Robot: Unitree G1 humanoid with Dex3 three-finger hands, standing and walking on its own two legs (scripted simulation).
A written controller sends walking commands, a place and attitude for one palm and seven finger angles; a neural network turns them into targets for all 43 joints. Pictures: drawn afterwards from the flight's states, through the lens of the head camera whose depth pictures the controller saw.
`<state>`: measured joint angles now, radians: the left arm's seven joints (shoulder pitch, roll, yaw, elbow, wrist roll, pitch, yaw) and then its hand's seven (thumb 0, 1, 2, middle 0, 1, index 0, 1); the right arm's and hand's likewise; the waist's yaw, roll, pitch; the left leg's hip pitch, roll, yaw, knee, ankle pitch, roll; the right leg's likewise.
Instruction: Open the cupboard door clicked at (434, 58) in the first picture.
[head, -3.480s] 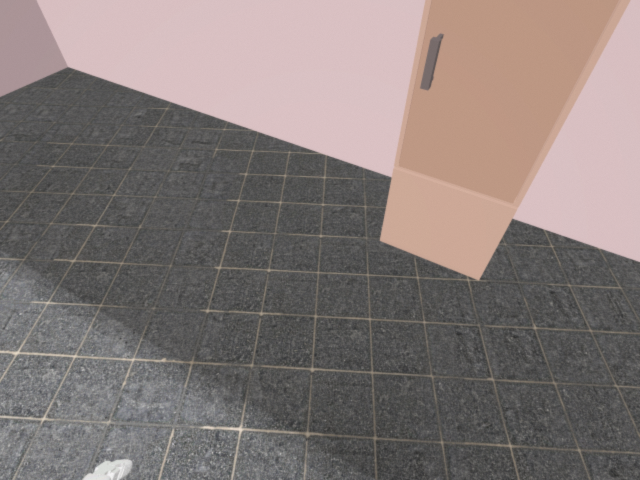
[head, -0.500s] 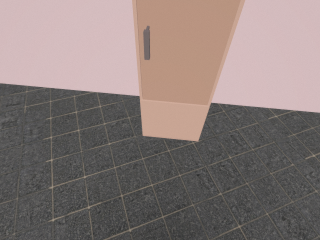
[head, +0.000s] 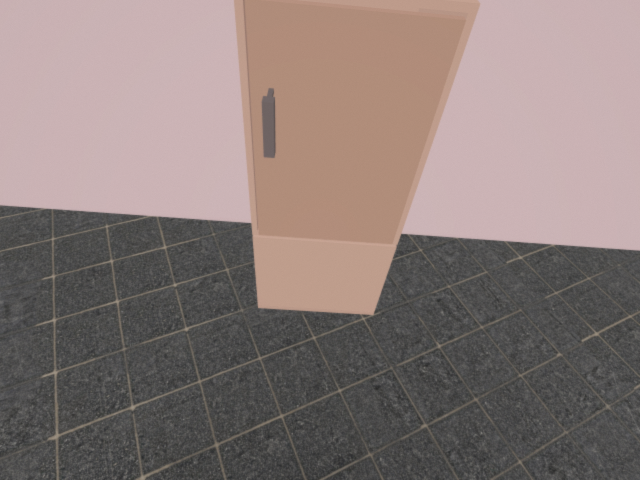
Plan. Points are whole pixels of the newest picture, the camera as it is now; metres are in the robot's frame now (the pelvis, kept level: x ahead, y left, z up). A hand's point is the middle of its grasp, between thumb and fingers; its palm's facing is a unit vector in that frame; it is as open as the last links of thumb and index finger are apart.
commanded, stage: take the last steps up to it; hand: left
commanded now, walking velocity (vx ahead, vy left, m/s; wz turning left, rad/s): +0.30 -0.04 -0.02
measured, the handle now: (270, 123) +0.76 +0.14 +0.04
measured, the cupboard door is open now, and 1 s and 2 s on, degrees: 0 0 0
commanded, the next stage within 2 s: come to a stop and stand still in 0.36 s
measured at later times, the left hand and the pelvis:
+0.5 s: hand (249, 394) +0.28 +0.12 -0.16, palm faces +0.06 -0.98 -0.20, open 7.3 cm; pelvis +0.18 -0.06 +0.00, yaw +1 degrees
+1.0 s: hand (200, 418) +0.24 +0.19 -0.18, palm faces +0.09 -0.97 -0.22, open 7.4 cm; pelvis +0.22 -0.01 +0.01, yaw +0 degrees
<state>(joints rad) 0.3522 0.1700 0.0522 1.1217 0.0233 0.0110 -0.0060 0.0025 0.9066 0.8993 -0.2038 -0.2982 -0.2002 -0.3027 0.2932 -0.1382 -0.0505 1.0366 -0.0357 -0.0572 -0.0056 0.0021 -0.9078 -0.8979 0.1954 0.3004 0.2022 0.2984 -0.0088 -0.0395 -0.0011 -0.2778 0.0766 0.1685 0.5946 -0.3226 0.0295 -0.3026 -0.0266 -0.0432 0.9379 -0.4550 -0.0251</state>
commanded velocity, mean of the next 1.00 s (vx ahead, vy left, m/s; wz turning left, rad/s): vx -0.02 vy -0.03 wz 0.00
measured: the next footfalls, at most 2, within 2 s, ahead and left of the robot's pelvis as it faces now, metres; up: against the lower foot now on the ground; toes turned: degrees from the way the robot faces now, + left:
right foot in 0.36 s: +0.27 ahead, -0.14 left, +0.00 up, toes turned -9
left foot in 0.82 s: +0.30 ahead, +0.07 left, +0.00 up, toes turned +6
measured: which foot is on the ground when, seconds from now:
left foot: down 0.00-0.38, up 0.40-0.80, down 0.82-1.00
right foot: up 0.00-0.34, down 0.36-0.84, up 0.86-1.00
